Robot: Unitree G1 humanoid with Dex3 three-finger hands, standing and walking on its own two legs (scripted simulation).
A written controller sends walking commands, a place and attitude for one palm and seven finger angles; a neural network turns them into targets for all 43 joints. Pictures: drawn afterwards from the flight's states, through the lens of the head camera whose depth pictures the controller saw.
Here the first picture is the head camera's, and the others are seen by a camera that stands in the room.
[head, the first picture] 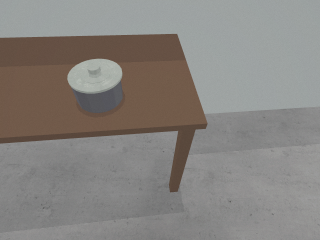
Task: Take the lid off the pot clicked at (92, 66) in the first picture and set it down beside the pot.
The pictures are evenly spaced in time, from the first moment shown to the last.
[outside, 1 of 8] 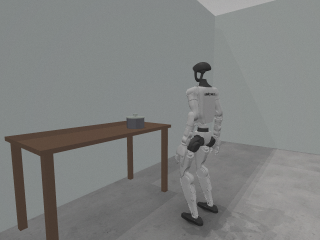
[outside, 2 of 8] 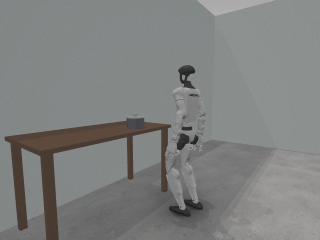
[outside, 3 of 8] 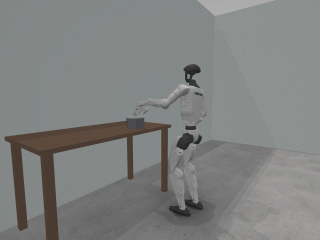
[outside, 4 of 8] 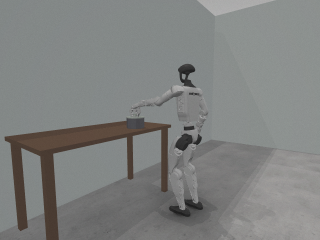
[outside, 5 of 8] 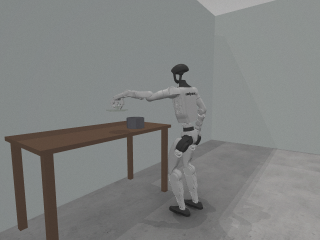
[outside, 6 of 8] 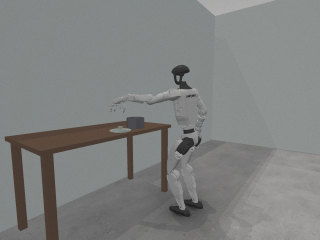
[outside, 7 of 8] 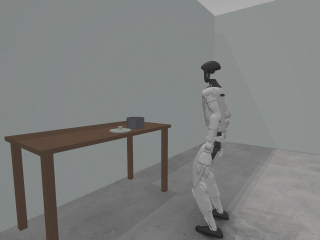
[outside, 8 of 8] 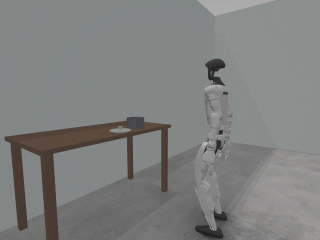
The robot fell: no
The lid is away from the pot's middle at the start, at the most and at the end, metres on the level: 0.00 0.25 0.24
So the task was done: yes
